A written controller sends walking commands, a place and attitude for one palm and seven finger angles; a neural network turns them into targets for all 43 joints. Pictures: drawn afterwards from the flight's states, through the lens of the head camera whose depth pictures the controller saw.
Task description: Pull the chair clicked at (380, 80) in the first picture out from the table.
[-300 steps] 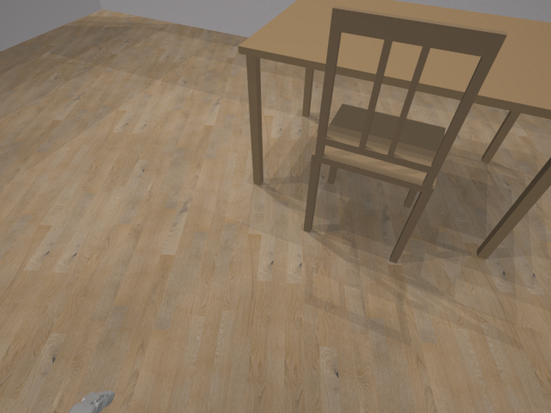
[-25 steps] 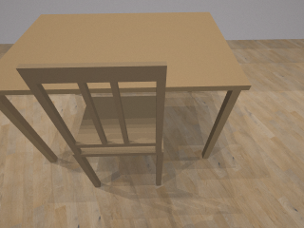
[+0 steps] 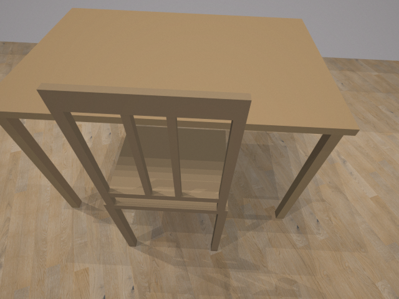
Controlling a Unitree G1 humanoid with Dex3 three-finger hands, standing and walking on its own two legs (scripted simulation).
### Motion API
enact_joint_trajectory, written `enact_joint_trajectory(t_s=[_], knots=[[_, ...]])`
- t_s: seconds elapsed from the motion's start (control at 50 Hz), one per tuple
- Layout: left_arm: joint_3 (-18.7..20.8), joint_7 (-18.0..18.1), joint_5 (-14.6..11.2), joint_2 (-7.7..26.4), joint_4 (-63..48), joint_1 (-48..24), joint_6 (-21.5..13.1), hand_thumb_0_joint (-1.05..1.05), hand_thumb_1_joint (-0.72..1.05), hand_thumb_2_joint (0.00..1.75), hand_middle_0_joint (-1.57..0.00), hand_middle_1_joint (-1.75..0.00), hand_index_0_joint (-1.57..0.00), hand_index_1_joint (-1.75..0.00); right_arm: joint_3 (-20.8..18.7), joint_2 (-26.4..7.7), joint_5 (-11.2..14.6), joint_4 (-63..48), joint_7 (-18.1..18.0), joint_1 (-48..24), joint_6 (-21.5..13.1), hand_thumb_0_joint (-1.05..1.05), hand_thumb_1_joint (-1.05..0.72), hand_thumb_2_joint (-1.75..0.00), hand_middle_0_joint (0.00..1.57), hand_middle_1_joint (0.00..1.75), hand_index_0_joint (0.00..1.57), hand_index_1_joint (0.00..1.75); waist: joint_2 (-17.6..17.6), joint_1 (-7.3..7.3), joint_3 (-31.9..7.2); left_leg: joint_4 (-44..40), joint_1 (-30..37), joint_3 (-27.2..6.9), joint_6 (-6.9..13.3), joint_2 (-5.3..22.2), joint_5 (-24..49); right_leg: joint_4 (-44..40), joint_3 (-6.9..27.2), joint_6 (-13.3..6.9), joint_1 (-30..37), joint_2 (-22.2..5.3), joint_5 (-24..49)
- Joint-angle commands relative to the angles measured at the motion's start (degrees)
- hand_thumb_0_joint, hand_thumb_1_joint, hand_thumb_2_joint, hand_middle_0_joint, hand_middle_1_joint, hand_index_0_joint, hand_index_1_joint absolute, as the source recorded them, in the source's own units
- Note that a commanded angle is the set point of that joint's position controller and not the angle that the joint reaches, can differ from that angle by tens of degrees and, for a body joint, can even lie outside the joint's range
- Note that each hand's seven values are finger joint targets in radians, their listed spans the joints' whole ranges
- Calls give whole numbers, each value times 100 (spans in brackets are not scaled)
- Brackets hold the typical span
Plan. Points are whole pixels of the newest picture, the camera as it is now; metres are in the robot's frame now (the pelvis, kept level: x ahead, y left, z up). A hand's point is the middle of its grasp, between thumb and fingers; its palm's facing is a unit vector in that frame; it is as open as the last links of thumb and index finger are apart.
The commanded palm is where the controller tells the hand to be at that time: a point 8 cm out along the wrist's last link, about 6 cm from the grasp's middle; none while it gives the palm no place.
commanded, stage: come to a stop and stand still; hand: left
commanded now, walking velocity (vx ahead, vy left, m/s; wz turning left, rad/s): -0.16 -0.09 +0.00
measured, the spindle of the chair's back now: (139, 160) +0.45 +0.19 -0.05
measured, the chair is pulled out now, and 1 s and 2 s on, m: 0.00 0.00 0.00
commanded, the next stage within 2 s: look again from close up in 1.50 s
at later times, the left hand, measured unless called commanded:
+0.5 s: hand out of the picture +0.06 +0.17 -0.17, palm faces +0.04 -0.97 -0.24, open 7.3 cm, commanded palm none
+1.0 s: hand out of the picture -0.01 +0.19 -0.17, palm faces +0.04 -0.97 -0.24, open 7.4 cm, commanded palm none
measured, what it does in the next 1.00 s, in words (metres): steps on the spot: right foot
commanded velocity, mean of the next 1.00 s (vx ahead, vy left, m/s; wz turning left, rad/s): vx -0.04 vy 0.03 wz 0.00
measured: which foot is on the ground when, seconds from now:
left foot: down 0.00-1.00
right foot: up 0.00-0.12, down 0.14-1.00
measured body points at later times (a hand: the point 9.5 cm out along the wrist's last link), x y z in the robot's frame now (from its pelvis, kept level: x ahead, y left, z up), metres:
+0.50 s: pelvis +0.00 -0.02 -0.01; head +0.02 -0.02 +0.44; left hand +0.06 +0.22 -0.16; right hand +0.04 -0.25 -0.16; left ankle -0.03 +0.09 -0.74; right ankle +0.05 -0.13 -0.74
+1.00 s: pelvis -0.03 +0.00 -0.01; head -0.03 -0.01 +0.44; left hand -0.01 +0.24 -0.15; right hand -0.01 -0.23 -0.17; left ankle -0.03 +0.09 -0.74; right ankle +0.05 -0.12 -0.74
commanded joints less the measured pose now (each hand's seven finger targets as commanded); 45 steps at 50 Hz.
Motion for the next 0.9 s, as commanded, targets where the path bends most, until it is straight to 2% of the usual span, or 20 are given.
enact_joint_trajectory(t_s=[0.0, 0.08, 0.1, 0.12, 0.14, 0.16, 0.18, 0.22, 0.28, 0.34, 0.38, 0.46, 0.48, 0.5, 0.54, 0.6, 0.68, 0.74, 0.82, 0.88], knots=[[-50, 43, -100, -17, -373, 116, -125, 0, 90, 90, -20, -30, -20, -30, -67, -754, 28, -106, -72, 79, -32, 0, -90, -90, 20, 30, 20, 30, 516, 211, 109, -570, 61, -715, 723, 1400, 5105, -1052, 220, 144, 100, -180, 743], [32, 123, -110, 234, -296, 325, -178, 0, 90, 90, -20, -30, -20, -30, -151, -768, 94, -58, -65, 26, 67, 0, -90, -90, 20, 30, 20, 30, 586, 271, -127, -28, 355, -735, 378, 1320, 4824, -3126, 145, 156, 980, -120, 1894], [44, 131, -87, 363, -218, 582, -233, 0, 90, 90, -20, -30, -20, -30, -175, -737, 127, -75, -52, 36, 77, 0, -90, -90, 20, 30, 20, 30, 348, 358, -312, 341, 322, -651, 157, 1085, 4254, -3756, 259, 161, 1394, -204, 2844], [82, 170, -65, 626, -161, 723, -292, 0, 90, 90, -20, -30, -20, -30, -202, -603, 174, -119, -34, 150, 86, 0, -90, -90, 20, 30, 20, 30, -235, 294, -603, 618, -175, -573, -91, 694, 2998, -3447, 954, -66, 2054, -616, 4879], [89, 185, -65, 836, -172, 541, -307, 0, 90, 90, -20, -30, -20, -30, -214, -475, 222, -120, -18, 358, 153, 0, -90, -90, 20, 30, 20, 30, -700, 106, -728, 675, -610, -369, -273, 315, 936, -3169, 1488, -496, 2325, -1392, 6478], [77, 166, -70, 959, -245, 323, -259, 0, 90, 90, -20, -30, -20, -30, -245, -318, 249, -56, -7, 547, 224, 0, -90, -90, 20, 30, 20, 30, -794, -53, -693, 563, -516, -321, -319, 145, -509, -3264, 1471, -770, 2017, -1816, 6735], [69, 177, -58, 932, -354, 121, -237, 0, 90, 90, -20, -30, -20, -30, -245, -192, 223, -58, -26, 443, 312, 0, -90, -90, 20, 30, 20, 30, -1087, -58, -389, 659, -515, -210, -321, 150, -866, -3385, 1430, -861, 1717, -1731, 6810], [91, 215, -28, 894, -404, -4, -212, 0, 90, 90, -20, -30, -20, -30, -248, -236, 205, -71, -29, 303, 349, 0, -90, -90, 20, 30, 20, 30, -1378, 5, -392, 692, -565, -161, -363, 203, -914, -3302, 1347, -838, 1743, -1544, 6843], [130, 227, -69, 945, -467, -172, -143, 0, 90, 90, -20, -30, -20, -30, -285, -301, 202, -65, -22, 169, 369, 0, -90, -90, 20, 30, 20, 30, -752, -18, -405, 12, -267, -40, -401, 226, 262, -3031, 1146, -690, 1685, -1321, 6341], [166, 214, -55, 823, -623, -307, -40, 0, 90, 90, -20, -30, -20, -30, -323, -483, 124, -175, -7, -62, 376, 0, -90, -90, 20, 30, 20, 30, 215, 40, -210, -114, 270, -175, -264, 617, 2117, -2877, 858, -320, 846, -822, 4358], [140, 196, -55, 707, -664, -321, 3, 0, 90, 90, -20, -30, -20, -30, -329, -593, 92, -312, 0, -317, 373, 0, -90, -90, 20, 30, 20, 30, 838, 118, -39, -243, 20, -464, -64, 898, 2704, -2838, 683, -115, 871, -509, 3274], [108, 175, -7, 738, -640, -155, 21, 0, 90, 90, -20, -30, -20, -30, -324, -656, 103, -523, 41, -451, 395, 0, -90, -90, 20, 30, 20, 30, 82, 153, -25, -203, -255, -375, -104, 670, 989, -3415, 938, -144, 860, -610, 2446], [-82, 202, -98, 1328, -776, -367, -115, 0, 90, 90, -20, -30, -20, -30, -276, -1054, -40, -766, 43, -703, 308, 0, -90, -90, 20, 30, 20, 30, 752, -10, 80, -577, -410, -483, -34, 320, 1875, -2720, 709, -102, 1160, -103, 2588], [12, 218, -94, 1043, -947, -39, -24, 0, 90, 90, -20, -30, -20, -30, -397, -1036, 57, -930, 81, -929, 211, 0, -90, -90, 20, 30, 20, 30, 416, 249, -305, -310, -610, -674, -4, 924, 1171, -2882, 563, -9, 1090, -253, 1415], [-64, 194, -76, 903, -914, -128, -61, 0, 90, 90, -20, -30, -20, -30, -360, -978, 88, -1006, 151, -1196, 238, 0, -90, -90, 20, 30, 20, 30, 61, 200, -295, -249, -759, -486, -61, 573, 324, -3247, 798, -53, 1178, -448, 1625], [-29, 179, -64, 1056, -1042, -214, -77, 0, 90, 90, -20, -30, -20, -30, -376, -887, 39, -1001, 205, -943, 396, 0, -90, -90, 20, 30, 20, 30, -628, 1, 112, 272, -754, -317, -143, 178, -437, -4097, 1545, -235, 350, -774, -19], [7, 187, -47, 1105, -1153, -407, -80, 0, 90, 90, -20, -30, -20, -30, -372, -833, 19, -858, 229, -462, 443, 0, -90, -90, 20, 30, 20, 30, -541, -192, 140, 431, -358, -343, -106, 161, -506, -4384, 1541, -215, -330, -791, -542], [29, 187, -39, 1012, -1123, -381, -73, 0, 90, 90, -20, -30, -20, -30, -387, -856, 14, -823, 232, -363, 391, 0, -90, -90, 20, 30, 20, 30, -203, -202, 119, 27, -574, -528, -24, 287, -663, -4003, 1134, -52, -289, -569, -184], [-21, 139, -30, 733, -942, 53, -71, 0, 90, 90, -20, -30, -20, -30, -398, -1036, 6, -885, 225, -768, 325, 0, -90, -90, 20, 30, 20, 30, 483, 104, 248, -1028, -1546, -1037, 86, 769, -1430, -3149, 374, 154, 580, -126, 898], [-54, 117, -44, 682, -786, 220, -136, 0, 90, 90, -20, -30, -20, -30, -352, -955, 45, -800, 204, -785, 281, 0, -90, -90, 20, 30, 20, 30, 106, 161, 131, -883, -1425, -908, 37, 682, -920, -3379, 589, 99, 902, -238, 1255]])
